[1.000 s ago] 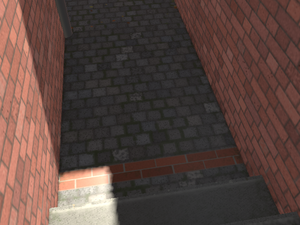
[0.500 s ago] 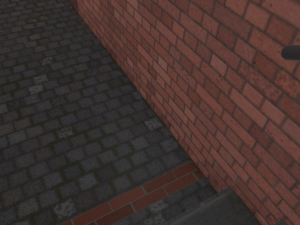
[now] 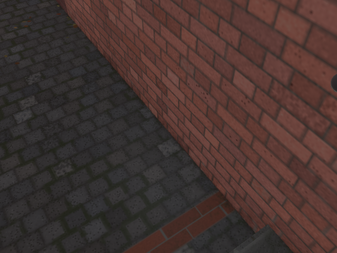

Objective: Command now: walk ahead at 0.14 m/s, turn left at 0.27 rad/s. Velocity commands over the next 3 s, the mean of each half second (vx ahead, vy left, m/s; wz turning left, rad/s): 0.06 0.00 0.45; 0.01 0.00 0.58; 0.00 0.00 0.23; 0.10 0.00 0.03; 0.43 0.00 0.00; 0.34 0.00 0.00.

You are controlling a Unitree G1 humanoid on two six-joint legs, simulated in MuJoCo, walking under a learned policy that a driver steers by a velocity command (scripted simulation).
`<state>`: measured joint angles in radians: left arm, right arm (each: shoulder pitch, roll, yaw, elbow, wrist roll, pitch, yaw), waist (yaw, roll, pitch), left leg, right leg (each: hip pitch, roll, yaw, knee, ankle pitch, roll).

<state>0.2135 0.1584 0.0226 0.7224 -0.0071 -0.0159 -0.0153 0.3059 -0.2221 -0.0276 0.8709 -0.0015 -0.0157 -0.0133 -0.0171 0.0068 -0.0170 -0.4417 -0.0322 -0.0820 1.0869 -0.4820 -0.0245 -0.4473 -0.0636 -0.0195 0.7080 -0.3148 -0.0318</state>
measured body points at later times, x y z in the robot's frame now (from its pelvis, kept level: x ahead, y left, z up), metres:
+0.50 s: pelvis +0.09 +0.07 -0.16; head +0.12 +0.12 +0.28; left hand +0.23 +0.34 -0.27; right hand +0.24 -0.16 -0.27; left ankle +0.10 +0.15 -0.89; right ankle +0.12 -0.07 -0.61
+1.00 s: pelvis +0.13 +0.00 -0.16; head +0.13 -0.03 +0.28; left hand +0.09 +0.28 -0.25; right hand +0.41 -0.14 -0.26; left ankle +0.08 +0.15 -0.76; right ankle +0.21 -0.07 -0.89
